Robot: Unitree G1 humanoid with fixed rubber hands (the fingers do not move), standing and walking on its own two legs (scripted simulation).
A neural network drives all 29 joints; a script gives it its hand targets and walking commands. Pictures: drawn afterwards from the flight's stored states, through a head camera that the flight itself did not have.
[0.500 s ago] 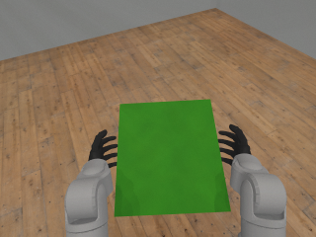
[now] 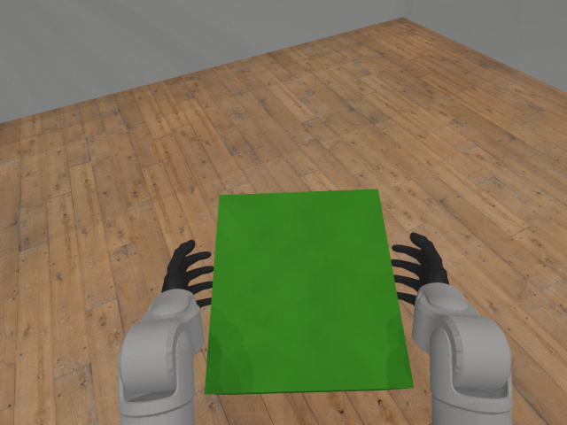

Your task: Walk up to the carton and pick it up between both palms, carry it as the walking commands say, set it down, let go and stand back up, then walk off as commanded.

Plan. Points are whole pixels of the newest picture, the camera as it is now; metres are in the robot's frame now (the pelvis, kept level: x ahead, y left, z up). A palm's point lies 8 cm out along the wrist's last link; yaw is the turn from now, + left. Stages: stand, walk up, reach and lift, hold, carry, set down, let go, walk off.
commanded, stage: carry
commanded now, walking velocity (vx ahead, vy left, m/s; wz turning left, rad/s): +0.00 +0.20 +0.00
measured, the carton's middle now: (301, 294) +0.30 -0.01 +0.01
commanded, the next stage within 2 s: none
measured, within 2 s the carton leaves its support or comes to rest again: neither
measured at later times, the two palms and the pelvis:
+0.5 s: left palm (42, 342) +0.21 +0.30 +0.09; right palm (308, 335) +0.21 -0.01 +0.09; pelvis -0.04 +0.15 +0.00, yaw +0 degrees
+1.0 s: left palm out of the picture +0.17 +0.46 +0.09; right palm (161, 375) +0.17 +0.15 +0.10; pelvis -0.09 +0.30 +0.00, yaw -1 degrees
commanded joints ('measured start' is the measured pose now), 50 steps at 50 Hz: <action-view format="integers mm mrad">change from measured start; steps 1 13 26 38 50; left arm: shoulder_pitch -392 -490 -408 -410 -405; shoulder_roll -950 -1035 -992 -963 -964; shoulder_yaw -604 -720 -615 -682 -663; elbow -144 -189 -105 -156 -104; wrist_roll -384 -450 -395 -389 -415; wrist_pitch -34 -40 -32 -20 -26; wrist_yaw -255 -267 -271 -249 -259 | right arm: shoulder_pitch -435 -382 -461 -379 -349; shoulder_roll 1007 1032 1013 983 964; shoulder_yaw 671 585 675 599 577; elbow -100 -74 -87 -57 -22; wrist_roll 426 380 402 405 360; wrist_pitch -29 -63 -32 -35 -46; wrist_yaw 264 279 266 273 261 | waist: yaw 24 3 24 2 10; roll -216 163 -102 268 97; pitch -224 -311 -166 -313 -311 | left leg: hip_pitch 28 405 -112 466 345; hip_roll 12 213 51 326 248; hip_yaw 16 -149 -90 -316 -216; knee -115 -492 105 -485 -566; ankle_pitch -43 377 -3 732 210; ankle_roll -12 202 -6 208 130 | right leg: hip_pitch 192 -213 172 -227 98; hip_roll -218 51 -312 41 73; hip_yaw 119 23 262 24 18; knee -91 487 -199 471 -114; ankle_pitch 566 -247 351 -404 -94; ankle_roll -118 12 -176 46 -7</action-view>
